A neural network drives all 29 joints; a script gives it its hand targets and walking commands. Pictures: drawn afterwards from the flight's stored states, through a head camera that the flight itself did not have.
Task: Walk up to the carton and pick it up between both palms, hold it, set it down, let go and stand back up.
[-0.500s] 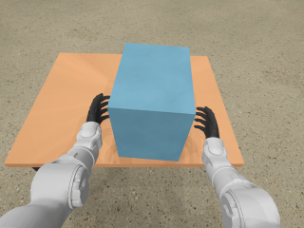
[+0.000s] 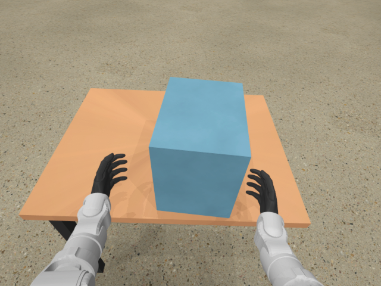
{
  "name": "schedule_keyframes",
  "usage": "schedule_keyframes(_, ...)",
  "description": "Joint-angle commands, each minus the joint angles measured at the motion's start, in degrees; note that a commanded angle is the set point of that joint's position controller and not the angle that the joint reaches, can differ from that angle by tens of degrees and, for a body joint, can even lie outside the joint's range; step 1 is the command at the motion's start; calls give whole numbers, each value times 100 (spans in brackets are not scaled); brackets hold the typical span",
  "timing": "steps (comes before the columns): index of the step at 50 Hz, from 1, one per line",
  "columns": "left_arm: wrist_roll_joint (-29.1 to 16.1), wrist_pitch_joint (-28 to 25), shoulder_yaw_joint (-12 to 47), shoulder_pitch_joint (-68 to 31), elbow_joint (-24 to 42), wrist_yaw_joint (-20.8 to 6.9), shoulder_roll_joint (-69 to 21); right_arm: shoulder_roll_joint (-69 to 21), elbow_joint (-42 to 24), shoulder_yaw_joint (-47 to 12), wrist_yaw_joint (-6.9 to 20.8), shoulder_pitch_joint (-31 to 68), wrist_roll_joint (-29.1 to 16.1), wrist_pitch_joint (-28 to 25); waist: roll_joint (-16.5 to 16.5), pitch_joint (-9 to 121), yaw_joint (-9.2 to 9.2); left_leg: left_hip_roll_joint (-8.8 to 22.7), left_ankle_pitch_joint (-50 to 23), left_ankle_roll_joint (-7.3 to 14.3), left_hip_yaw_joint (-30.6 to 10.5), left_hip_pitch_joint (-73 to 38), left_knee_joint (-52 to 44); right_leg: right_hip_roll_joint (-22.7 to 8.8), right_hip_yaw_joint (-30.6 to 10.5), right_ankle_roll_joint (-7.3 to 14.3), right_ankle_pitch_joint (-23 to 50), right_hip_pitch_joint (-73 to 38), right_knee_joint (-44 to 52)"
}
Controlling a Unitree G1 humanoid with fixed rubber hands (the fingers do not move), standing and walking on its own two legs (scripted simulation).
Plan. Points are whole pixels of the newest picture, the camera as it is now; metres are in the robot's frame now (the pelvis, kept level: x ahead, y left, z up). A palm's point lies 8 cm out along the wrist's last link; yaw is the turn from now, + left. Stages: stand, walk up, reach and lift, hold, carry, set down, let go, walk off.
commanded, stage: set down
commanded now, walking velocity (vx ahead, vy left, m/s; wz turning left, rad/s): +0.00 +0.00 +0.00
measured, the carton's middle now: (199, 146) +0.49 -0.04 +0.01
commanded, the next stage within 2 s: none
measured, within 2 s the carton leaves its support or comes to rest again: neither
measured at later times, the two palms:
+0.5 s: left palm (83, 231) +0.25 +0.21 +0.01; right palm (277, 239) +0.23 -0.19 +0.00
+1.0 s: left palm (77, 246) +0.23 +0.22 -0.01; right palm (282, 256) +0.20 -0.20 -0.02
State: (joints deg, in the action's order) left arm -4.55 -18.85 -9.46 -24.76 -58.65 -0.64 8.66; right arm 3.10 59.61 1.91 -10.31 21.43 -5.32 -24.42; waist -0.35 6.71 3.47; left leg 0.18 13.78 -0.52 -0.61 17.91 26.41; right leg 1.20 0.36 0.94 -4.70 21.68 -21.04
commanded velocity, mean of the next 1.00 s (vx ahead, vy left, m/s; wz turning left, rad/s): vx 0.00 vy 0.00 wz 0.00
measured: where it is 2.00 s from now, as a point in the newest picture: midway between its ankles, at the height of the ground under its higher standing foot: outside the picture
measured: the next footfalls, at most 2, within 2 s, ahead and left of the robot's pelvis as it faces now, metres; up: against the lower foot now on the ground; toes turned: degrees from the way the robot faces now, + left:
none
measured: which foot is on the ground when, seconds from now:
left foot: down 0.00-1.00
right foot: down 0.00-1.00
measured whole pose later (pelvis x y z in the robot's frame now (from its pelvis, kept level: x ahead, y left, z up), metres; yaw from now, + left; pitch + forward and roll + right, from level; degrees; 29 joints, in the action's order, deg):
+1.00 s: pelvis +0.01 +0.01 +0.00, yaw +0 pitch -3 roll -1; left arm -6.8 -3.4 -0.9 10.1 -19.0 -0.8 10.6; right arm 4.9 23.6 2.1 -4.6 -12.7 -5.3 -11.9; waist -0.4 -0.3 0.8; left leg 0.2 16.1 -0.1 -0.6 6.8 25.9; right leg 1.2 0.4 0.5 -7.3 10.8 -21.0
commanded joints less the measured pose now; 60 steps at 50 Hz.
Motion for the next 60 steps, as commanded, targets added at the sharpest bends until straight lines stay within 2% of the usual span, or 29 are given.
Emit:
schedule_keyframes(1, -9, 99, 849, -94, 1636, -125, 280, 256, -1696, -39, -1, 88, -308, -208, -96, 802, -141, -129, -653, -323, 130, -502, -542, 149, 12, 40, 19, -2428, 302)
schedule_keyframes(2, -103, 70, 912, -227, 1704, -150, 458, 236, -2035, -35, 12, 211, -336, -181, -188, 682, -222, -170, -508, -324, 128, -340, -534, 108, -16, 47, -148, -2333, 267)
schedule_keyframes(4, -131, 155, 1056, 80, 2146, -111, 359, 289, -2225, 65, 60, -20, -314, -129, -226, 652, -148, -133, -561, -353, 117, -504, -603, 163, -2, 106, -167, -2359, 338)
schedule_keyframes(5, -123, 231, 1109, 825, 2412, -134, 242, 292, -2378, -17, 102, -698, -352, -79, -104, 439, -185, -81, -771, -361, 108, -785, -652, 199, 16, 123, 13, -2448, 374)
schedule_keyframes(7, -237, 256, 1164, 494, 2666, -92, 405, 467, -2577, 151, 176, -403, -289, 159, -144, 143, -188, 1, -135, -349, 59, -434, -787, 193, -1, 172, -547, -2333, 290)
schedule_keyframes(8, -158, 336, 1152, 1206, 3008, -69, 337, 399, -2817, 89, 195, -1046, -289, 138, -108, -30, -228, 1, -537, -374, 87, -719, -813, 207, 6, 201, -191, -2538, 337)
schedule_keyframes(10, -321, 380, 1310, 869, 2913, -88, 441, 406, -2884, 154, 225, -823, -280, 358, -122, -133, -103, 11, 46, -333, 116, -369, -887, 150, -54, 154, -649, -2366, 366)
schedule_keyframes(12, -358, 435, 1285, 1183, 3260, -24, 577, 436, -3185, 199, 268, -1172, -310, 477, -124, -187, -227, 69, 249, -290, 84, -282, -1028, 146, -111, 210, -735, -2619, 349)
schedule_keyframes(13, -448, 421, 1439, 1134, 3507, 31, 603, 530, -3299, 265, 304, -1090, -293, 555, -298, -90, -84, 126, 251, -274, 64, -259, -1027, 176, -58, 201, -605, -2578, 242)
schedule_keyframes(15, -411, 450, 1271, 1967, 4009, 1, 532, 285, -3753, 33, 306, -1867, -318, 485, 29, -21, -305, -19, -421, -288, 216, -582, -894, 98, -130, 198, -303, -2707, 352)
schedule_keyframes(16, -405, 498, 1382, 2000, 3866, -34, 548, 221, -3467, -15, 325, -1901, -295, 592, -53, -174, -185, -26, -458, -286, 171, -723, -867, 72, -161, 234, -286, -2543, 397)
schedule_keyframes(18, -293, 662, 1308, 2030, 3962, -17, 632, 360, -3652, 152, 327, -1877, -303, 644, -255, -265, -223, 5, -265, -322, 152, -595, -931, 88, -142, 257, -488, -2516, 406)
schedule_keyframes(21, -330, 716, 1284, 2457, 4459, 27, 726, 279, -4240, 182, 370, -2347, -200, 678, -25, -209, -308, -41, -269, -243, 202, -636, -940, 34, -176, 196, -480, -2632, 405)
schedule_keyframes(23, -292, 854, 1379, 2354, 4501, 51, 732, 372, -4243, 255, 360, -2198, -226, 777, -349, -456, -237, 36, -266, -294, 150, -583, -952, 55, -112, 266, -438, -2447, 348)
schedule_keyframes(26, -321, 988, 1328, 2864, 4682, 31, 704, 389, -4367, 142, 418, -2909, -188, 838, -180, -386, -272, 28, -262, -267, 202, -719, -960, 27, -83, 271, -541, -2539, 364)
schedule_keyframes(28, -303, 1102, 1509, 2814, 4697, 49, 596, 408, -4344, 266, 429, -2782, -78, 947, -391, -613, -208, 104, -48, -273, 106, -560, -1051, 34, -79, 289, -637, -2410, 324)
schedule_keyframes(29, -429, 1068, 1523, 2974, 5028, 55, 719, 426, -4702, 275, 444, -2927, -104, 926, -182, -465, -195, 85, -193, -252, 151, -693, -995, 84, -66, 279, -513, -2477, 325)
schedule_keyframes(31, -335, 1159, 1489, 3069, 4974, 81, 694, 454, -4679, 223, 519, -2991, -152, 930, -322, -612, -268, 84, 15, -255, 203, -551, -1046, 59, -45, 282, -751, -2470, 315)
schedule_keyframes(35, -208, 1333, 1341, 3366, 4552, -3, 713, 373, -4410, 105, 527, -3404, -27, 1107, -88, -889, -271, 69, -110, -186, 199, -567, -1047, 20, -99, 261, -678, -2553, 380)
schedule_keyframes(37, -185, 1354, 1407, 3208, 4918, 35, 663, 446, -4627, 172, 555, -3210, -20, 1096, -235, -966, -251, 103, 60, -180, 140, -487, -1141, 11, -69, 293, -795, -2464, 325)
schedule_keyframes(38, -292, 1287, 1436, 3266, 5149, 65, 782, 478, -5004, 211, 573, -3230, -14, 1039, -73, -726, -289, 110, -57, -164, 170, -447, -1111, 21, -57, 281, -667, -2579, 279)
schedule_keyframes(39, -171, 1316, 1445, 3276, 4993, 90, 669, 482, -4690, 222, 617, -3300, -29, 1092, -323, -927, -313, 184, 237, -158, 82, -368, -1221, 25, -36, 268, -800, -2519, 255)
schedule_keyframes(42, -209, 1375, 1404, 3236, 4651, 28, 764, 462, -4527, 262, 580, -3324, 106, 1151, -133, -976, -241, 175, 368, -93, 156, -214, -1243, 28, -62, 191, -800, -2738, 233)
schedule_keyframes(44, -198, 1393, 1345, 3131, 4608, -4, 760, 412, -4615, 155, 595, -3229, 140, 1133, -17, -932, -324, 127, 453, -84, 192, -116, -1204, -32, -70, 194, -991, -2707, 238)
schedule_keyframes(48, -155, 1495, 1246, 3412, 4380, -4, 744, 523, -4553, 85, 668, -3415, 170, 1194, -60, -1013, -479, 80, 105, -69, 252, -315, -1183, -27, -64, 247, -849, -2605, 260)
schedule_keyframes(49, -184, 1494, 1356, 3276, 4548, 22, 738, 584, -4490, 237, 648, -3357, 193, 1179, -94, -910, -309, 95, 126, -136, 219, -378, -1120, -21, -65, 249, -836, -2564, 277)
schedule_keyframes(52, -25, 1577, 1306, 3501, 4633, -22, 681, 647, -4259, 183, 674, -3566, 207, 1189, -258, -833, -324, 67, -298, -188, 243, -659, -1039, 8, -14, 289, -581, -2556, 299)
schedule_keyframes(54, -95, 1551, 1258, 3606, 4721, -53, 764, 564, -4620, 145, 666, -3644, 119, 1134, -3, -628, -347, 72, -558, -133, 229, -684, -981, 23, -60, 261, -375, -2673, 314)
schedule_keyframes(60, 67, 1682, 1207, 3712, 4402, -85, 744, 778, -4100, 275, 718, -3623, 202, 1157, -149, -840, -293, 89, -847, -248, 214, -815, -960, 83, 2, 292, -190, -2611, 318)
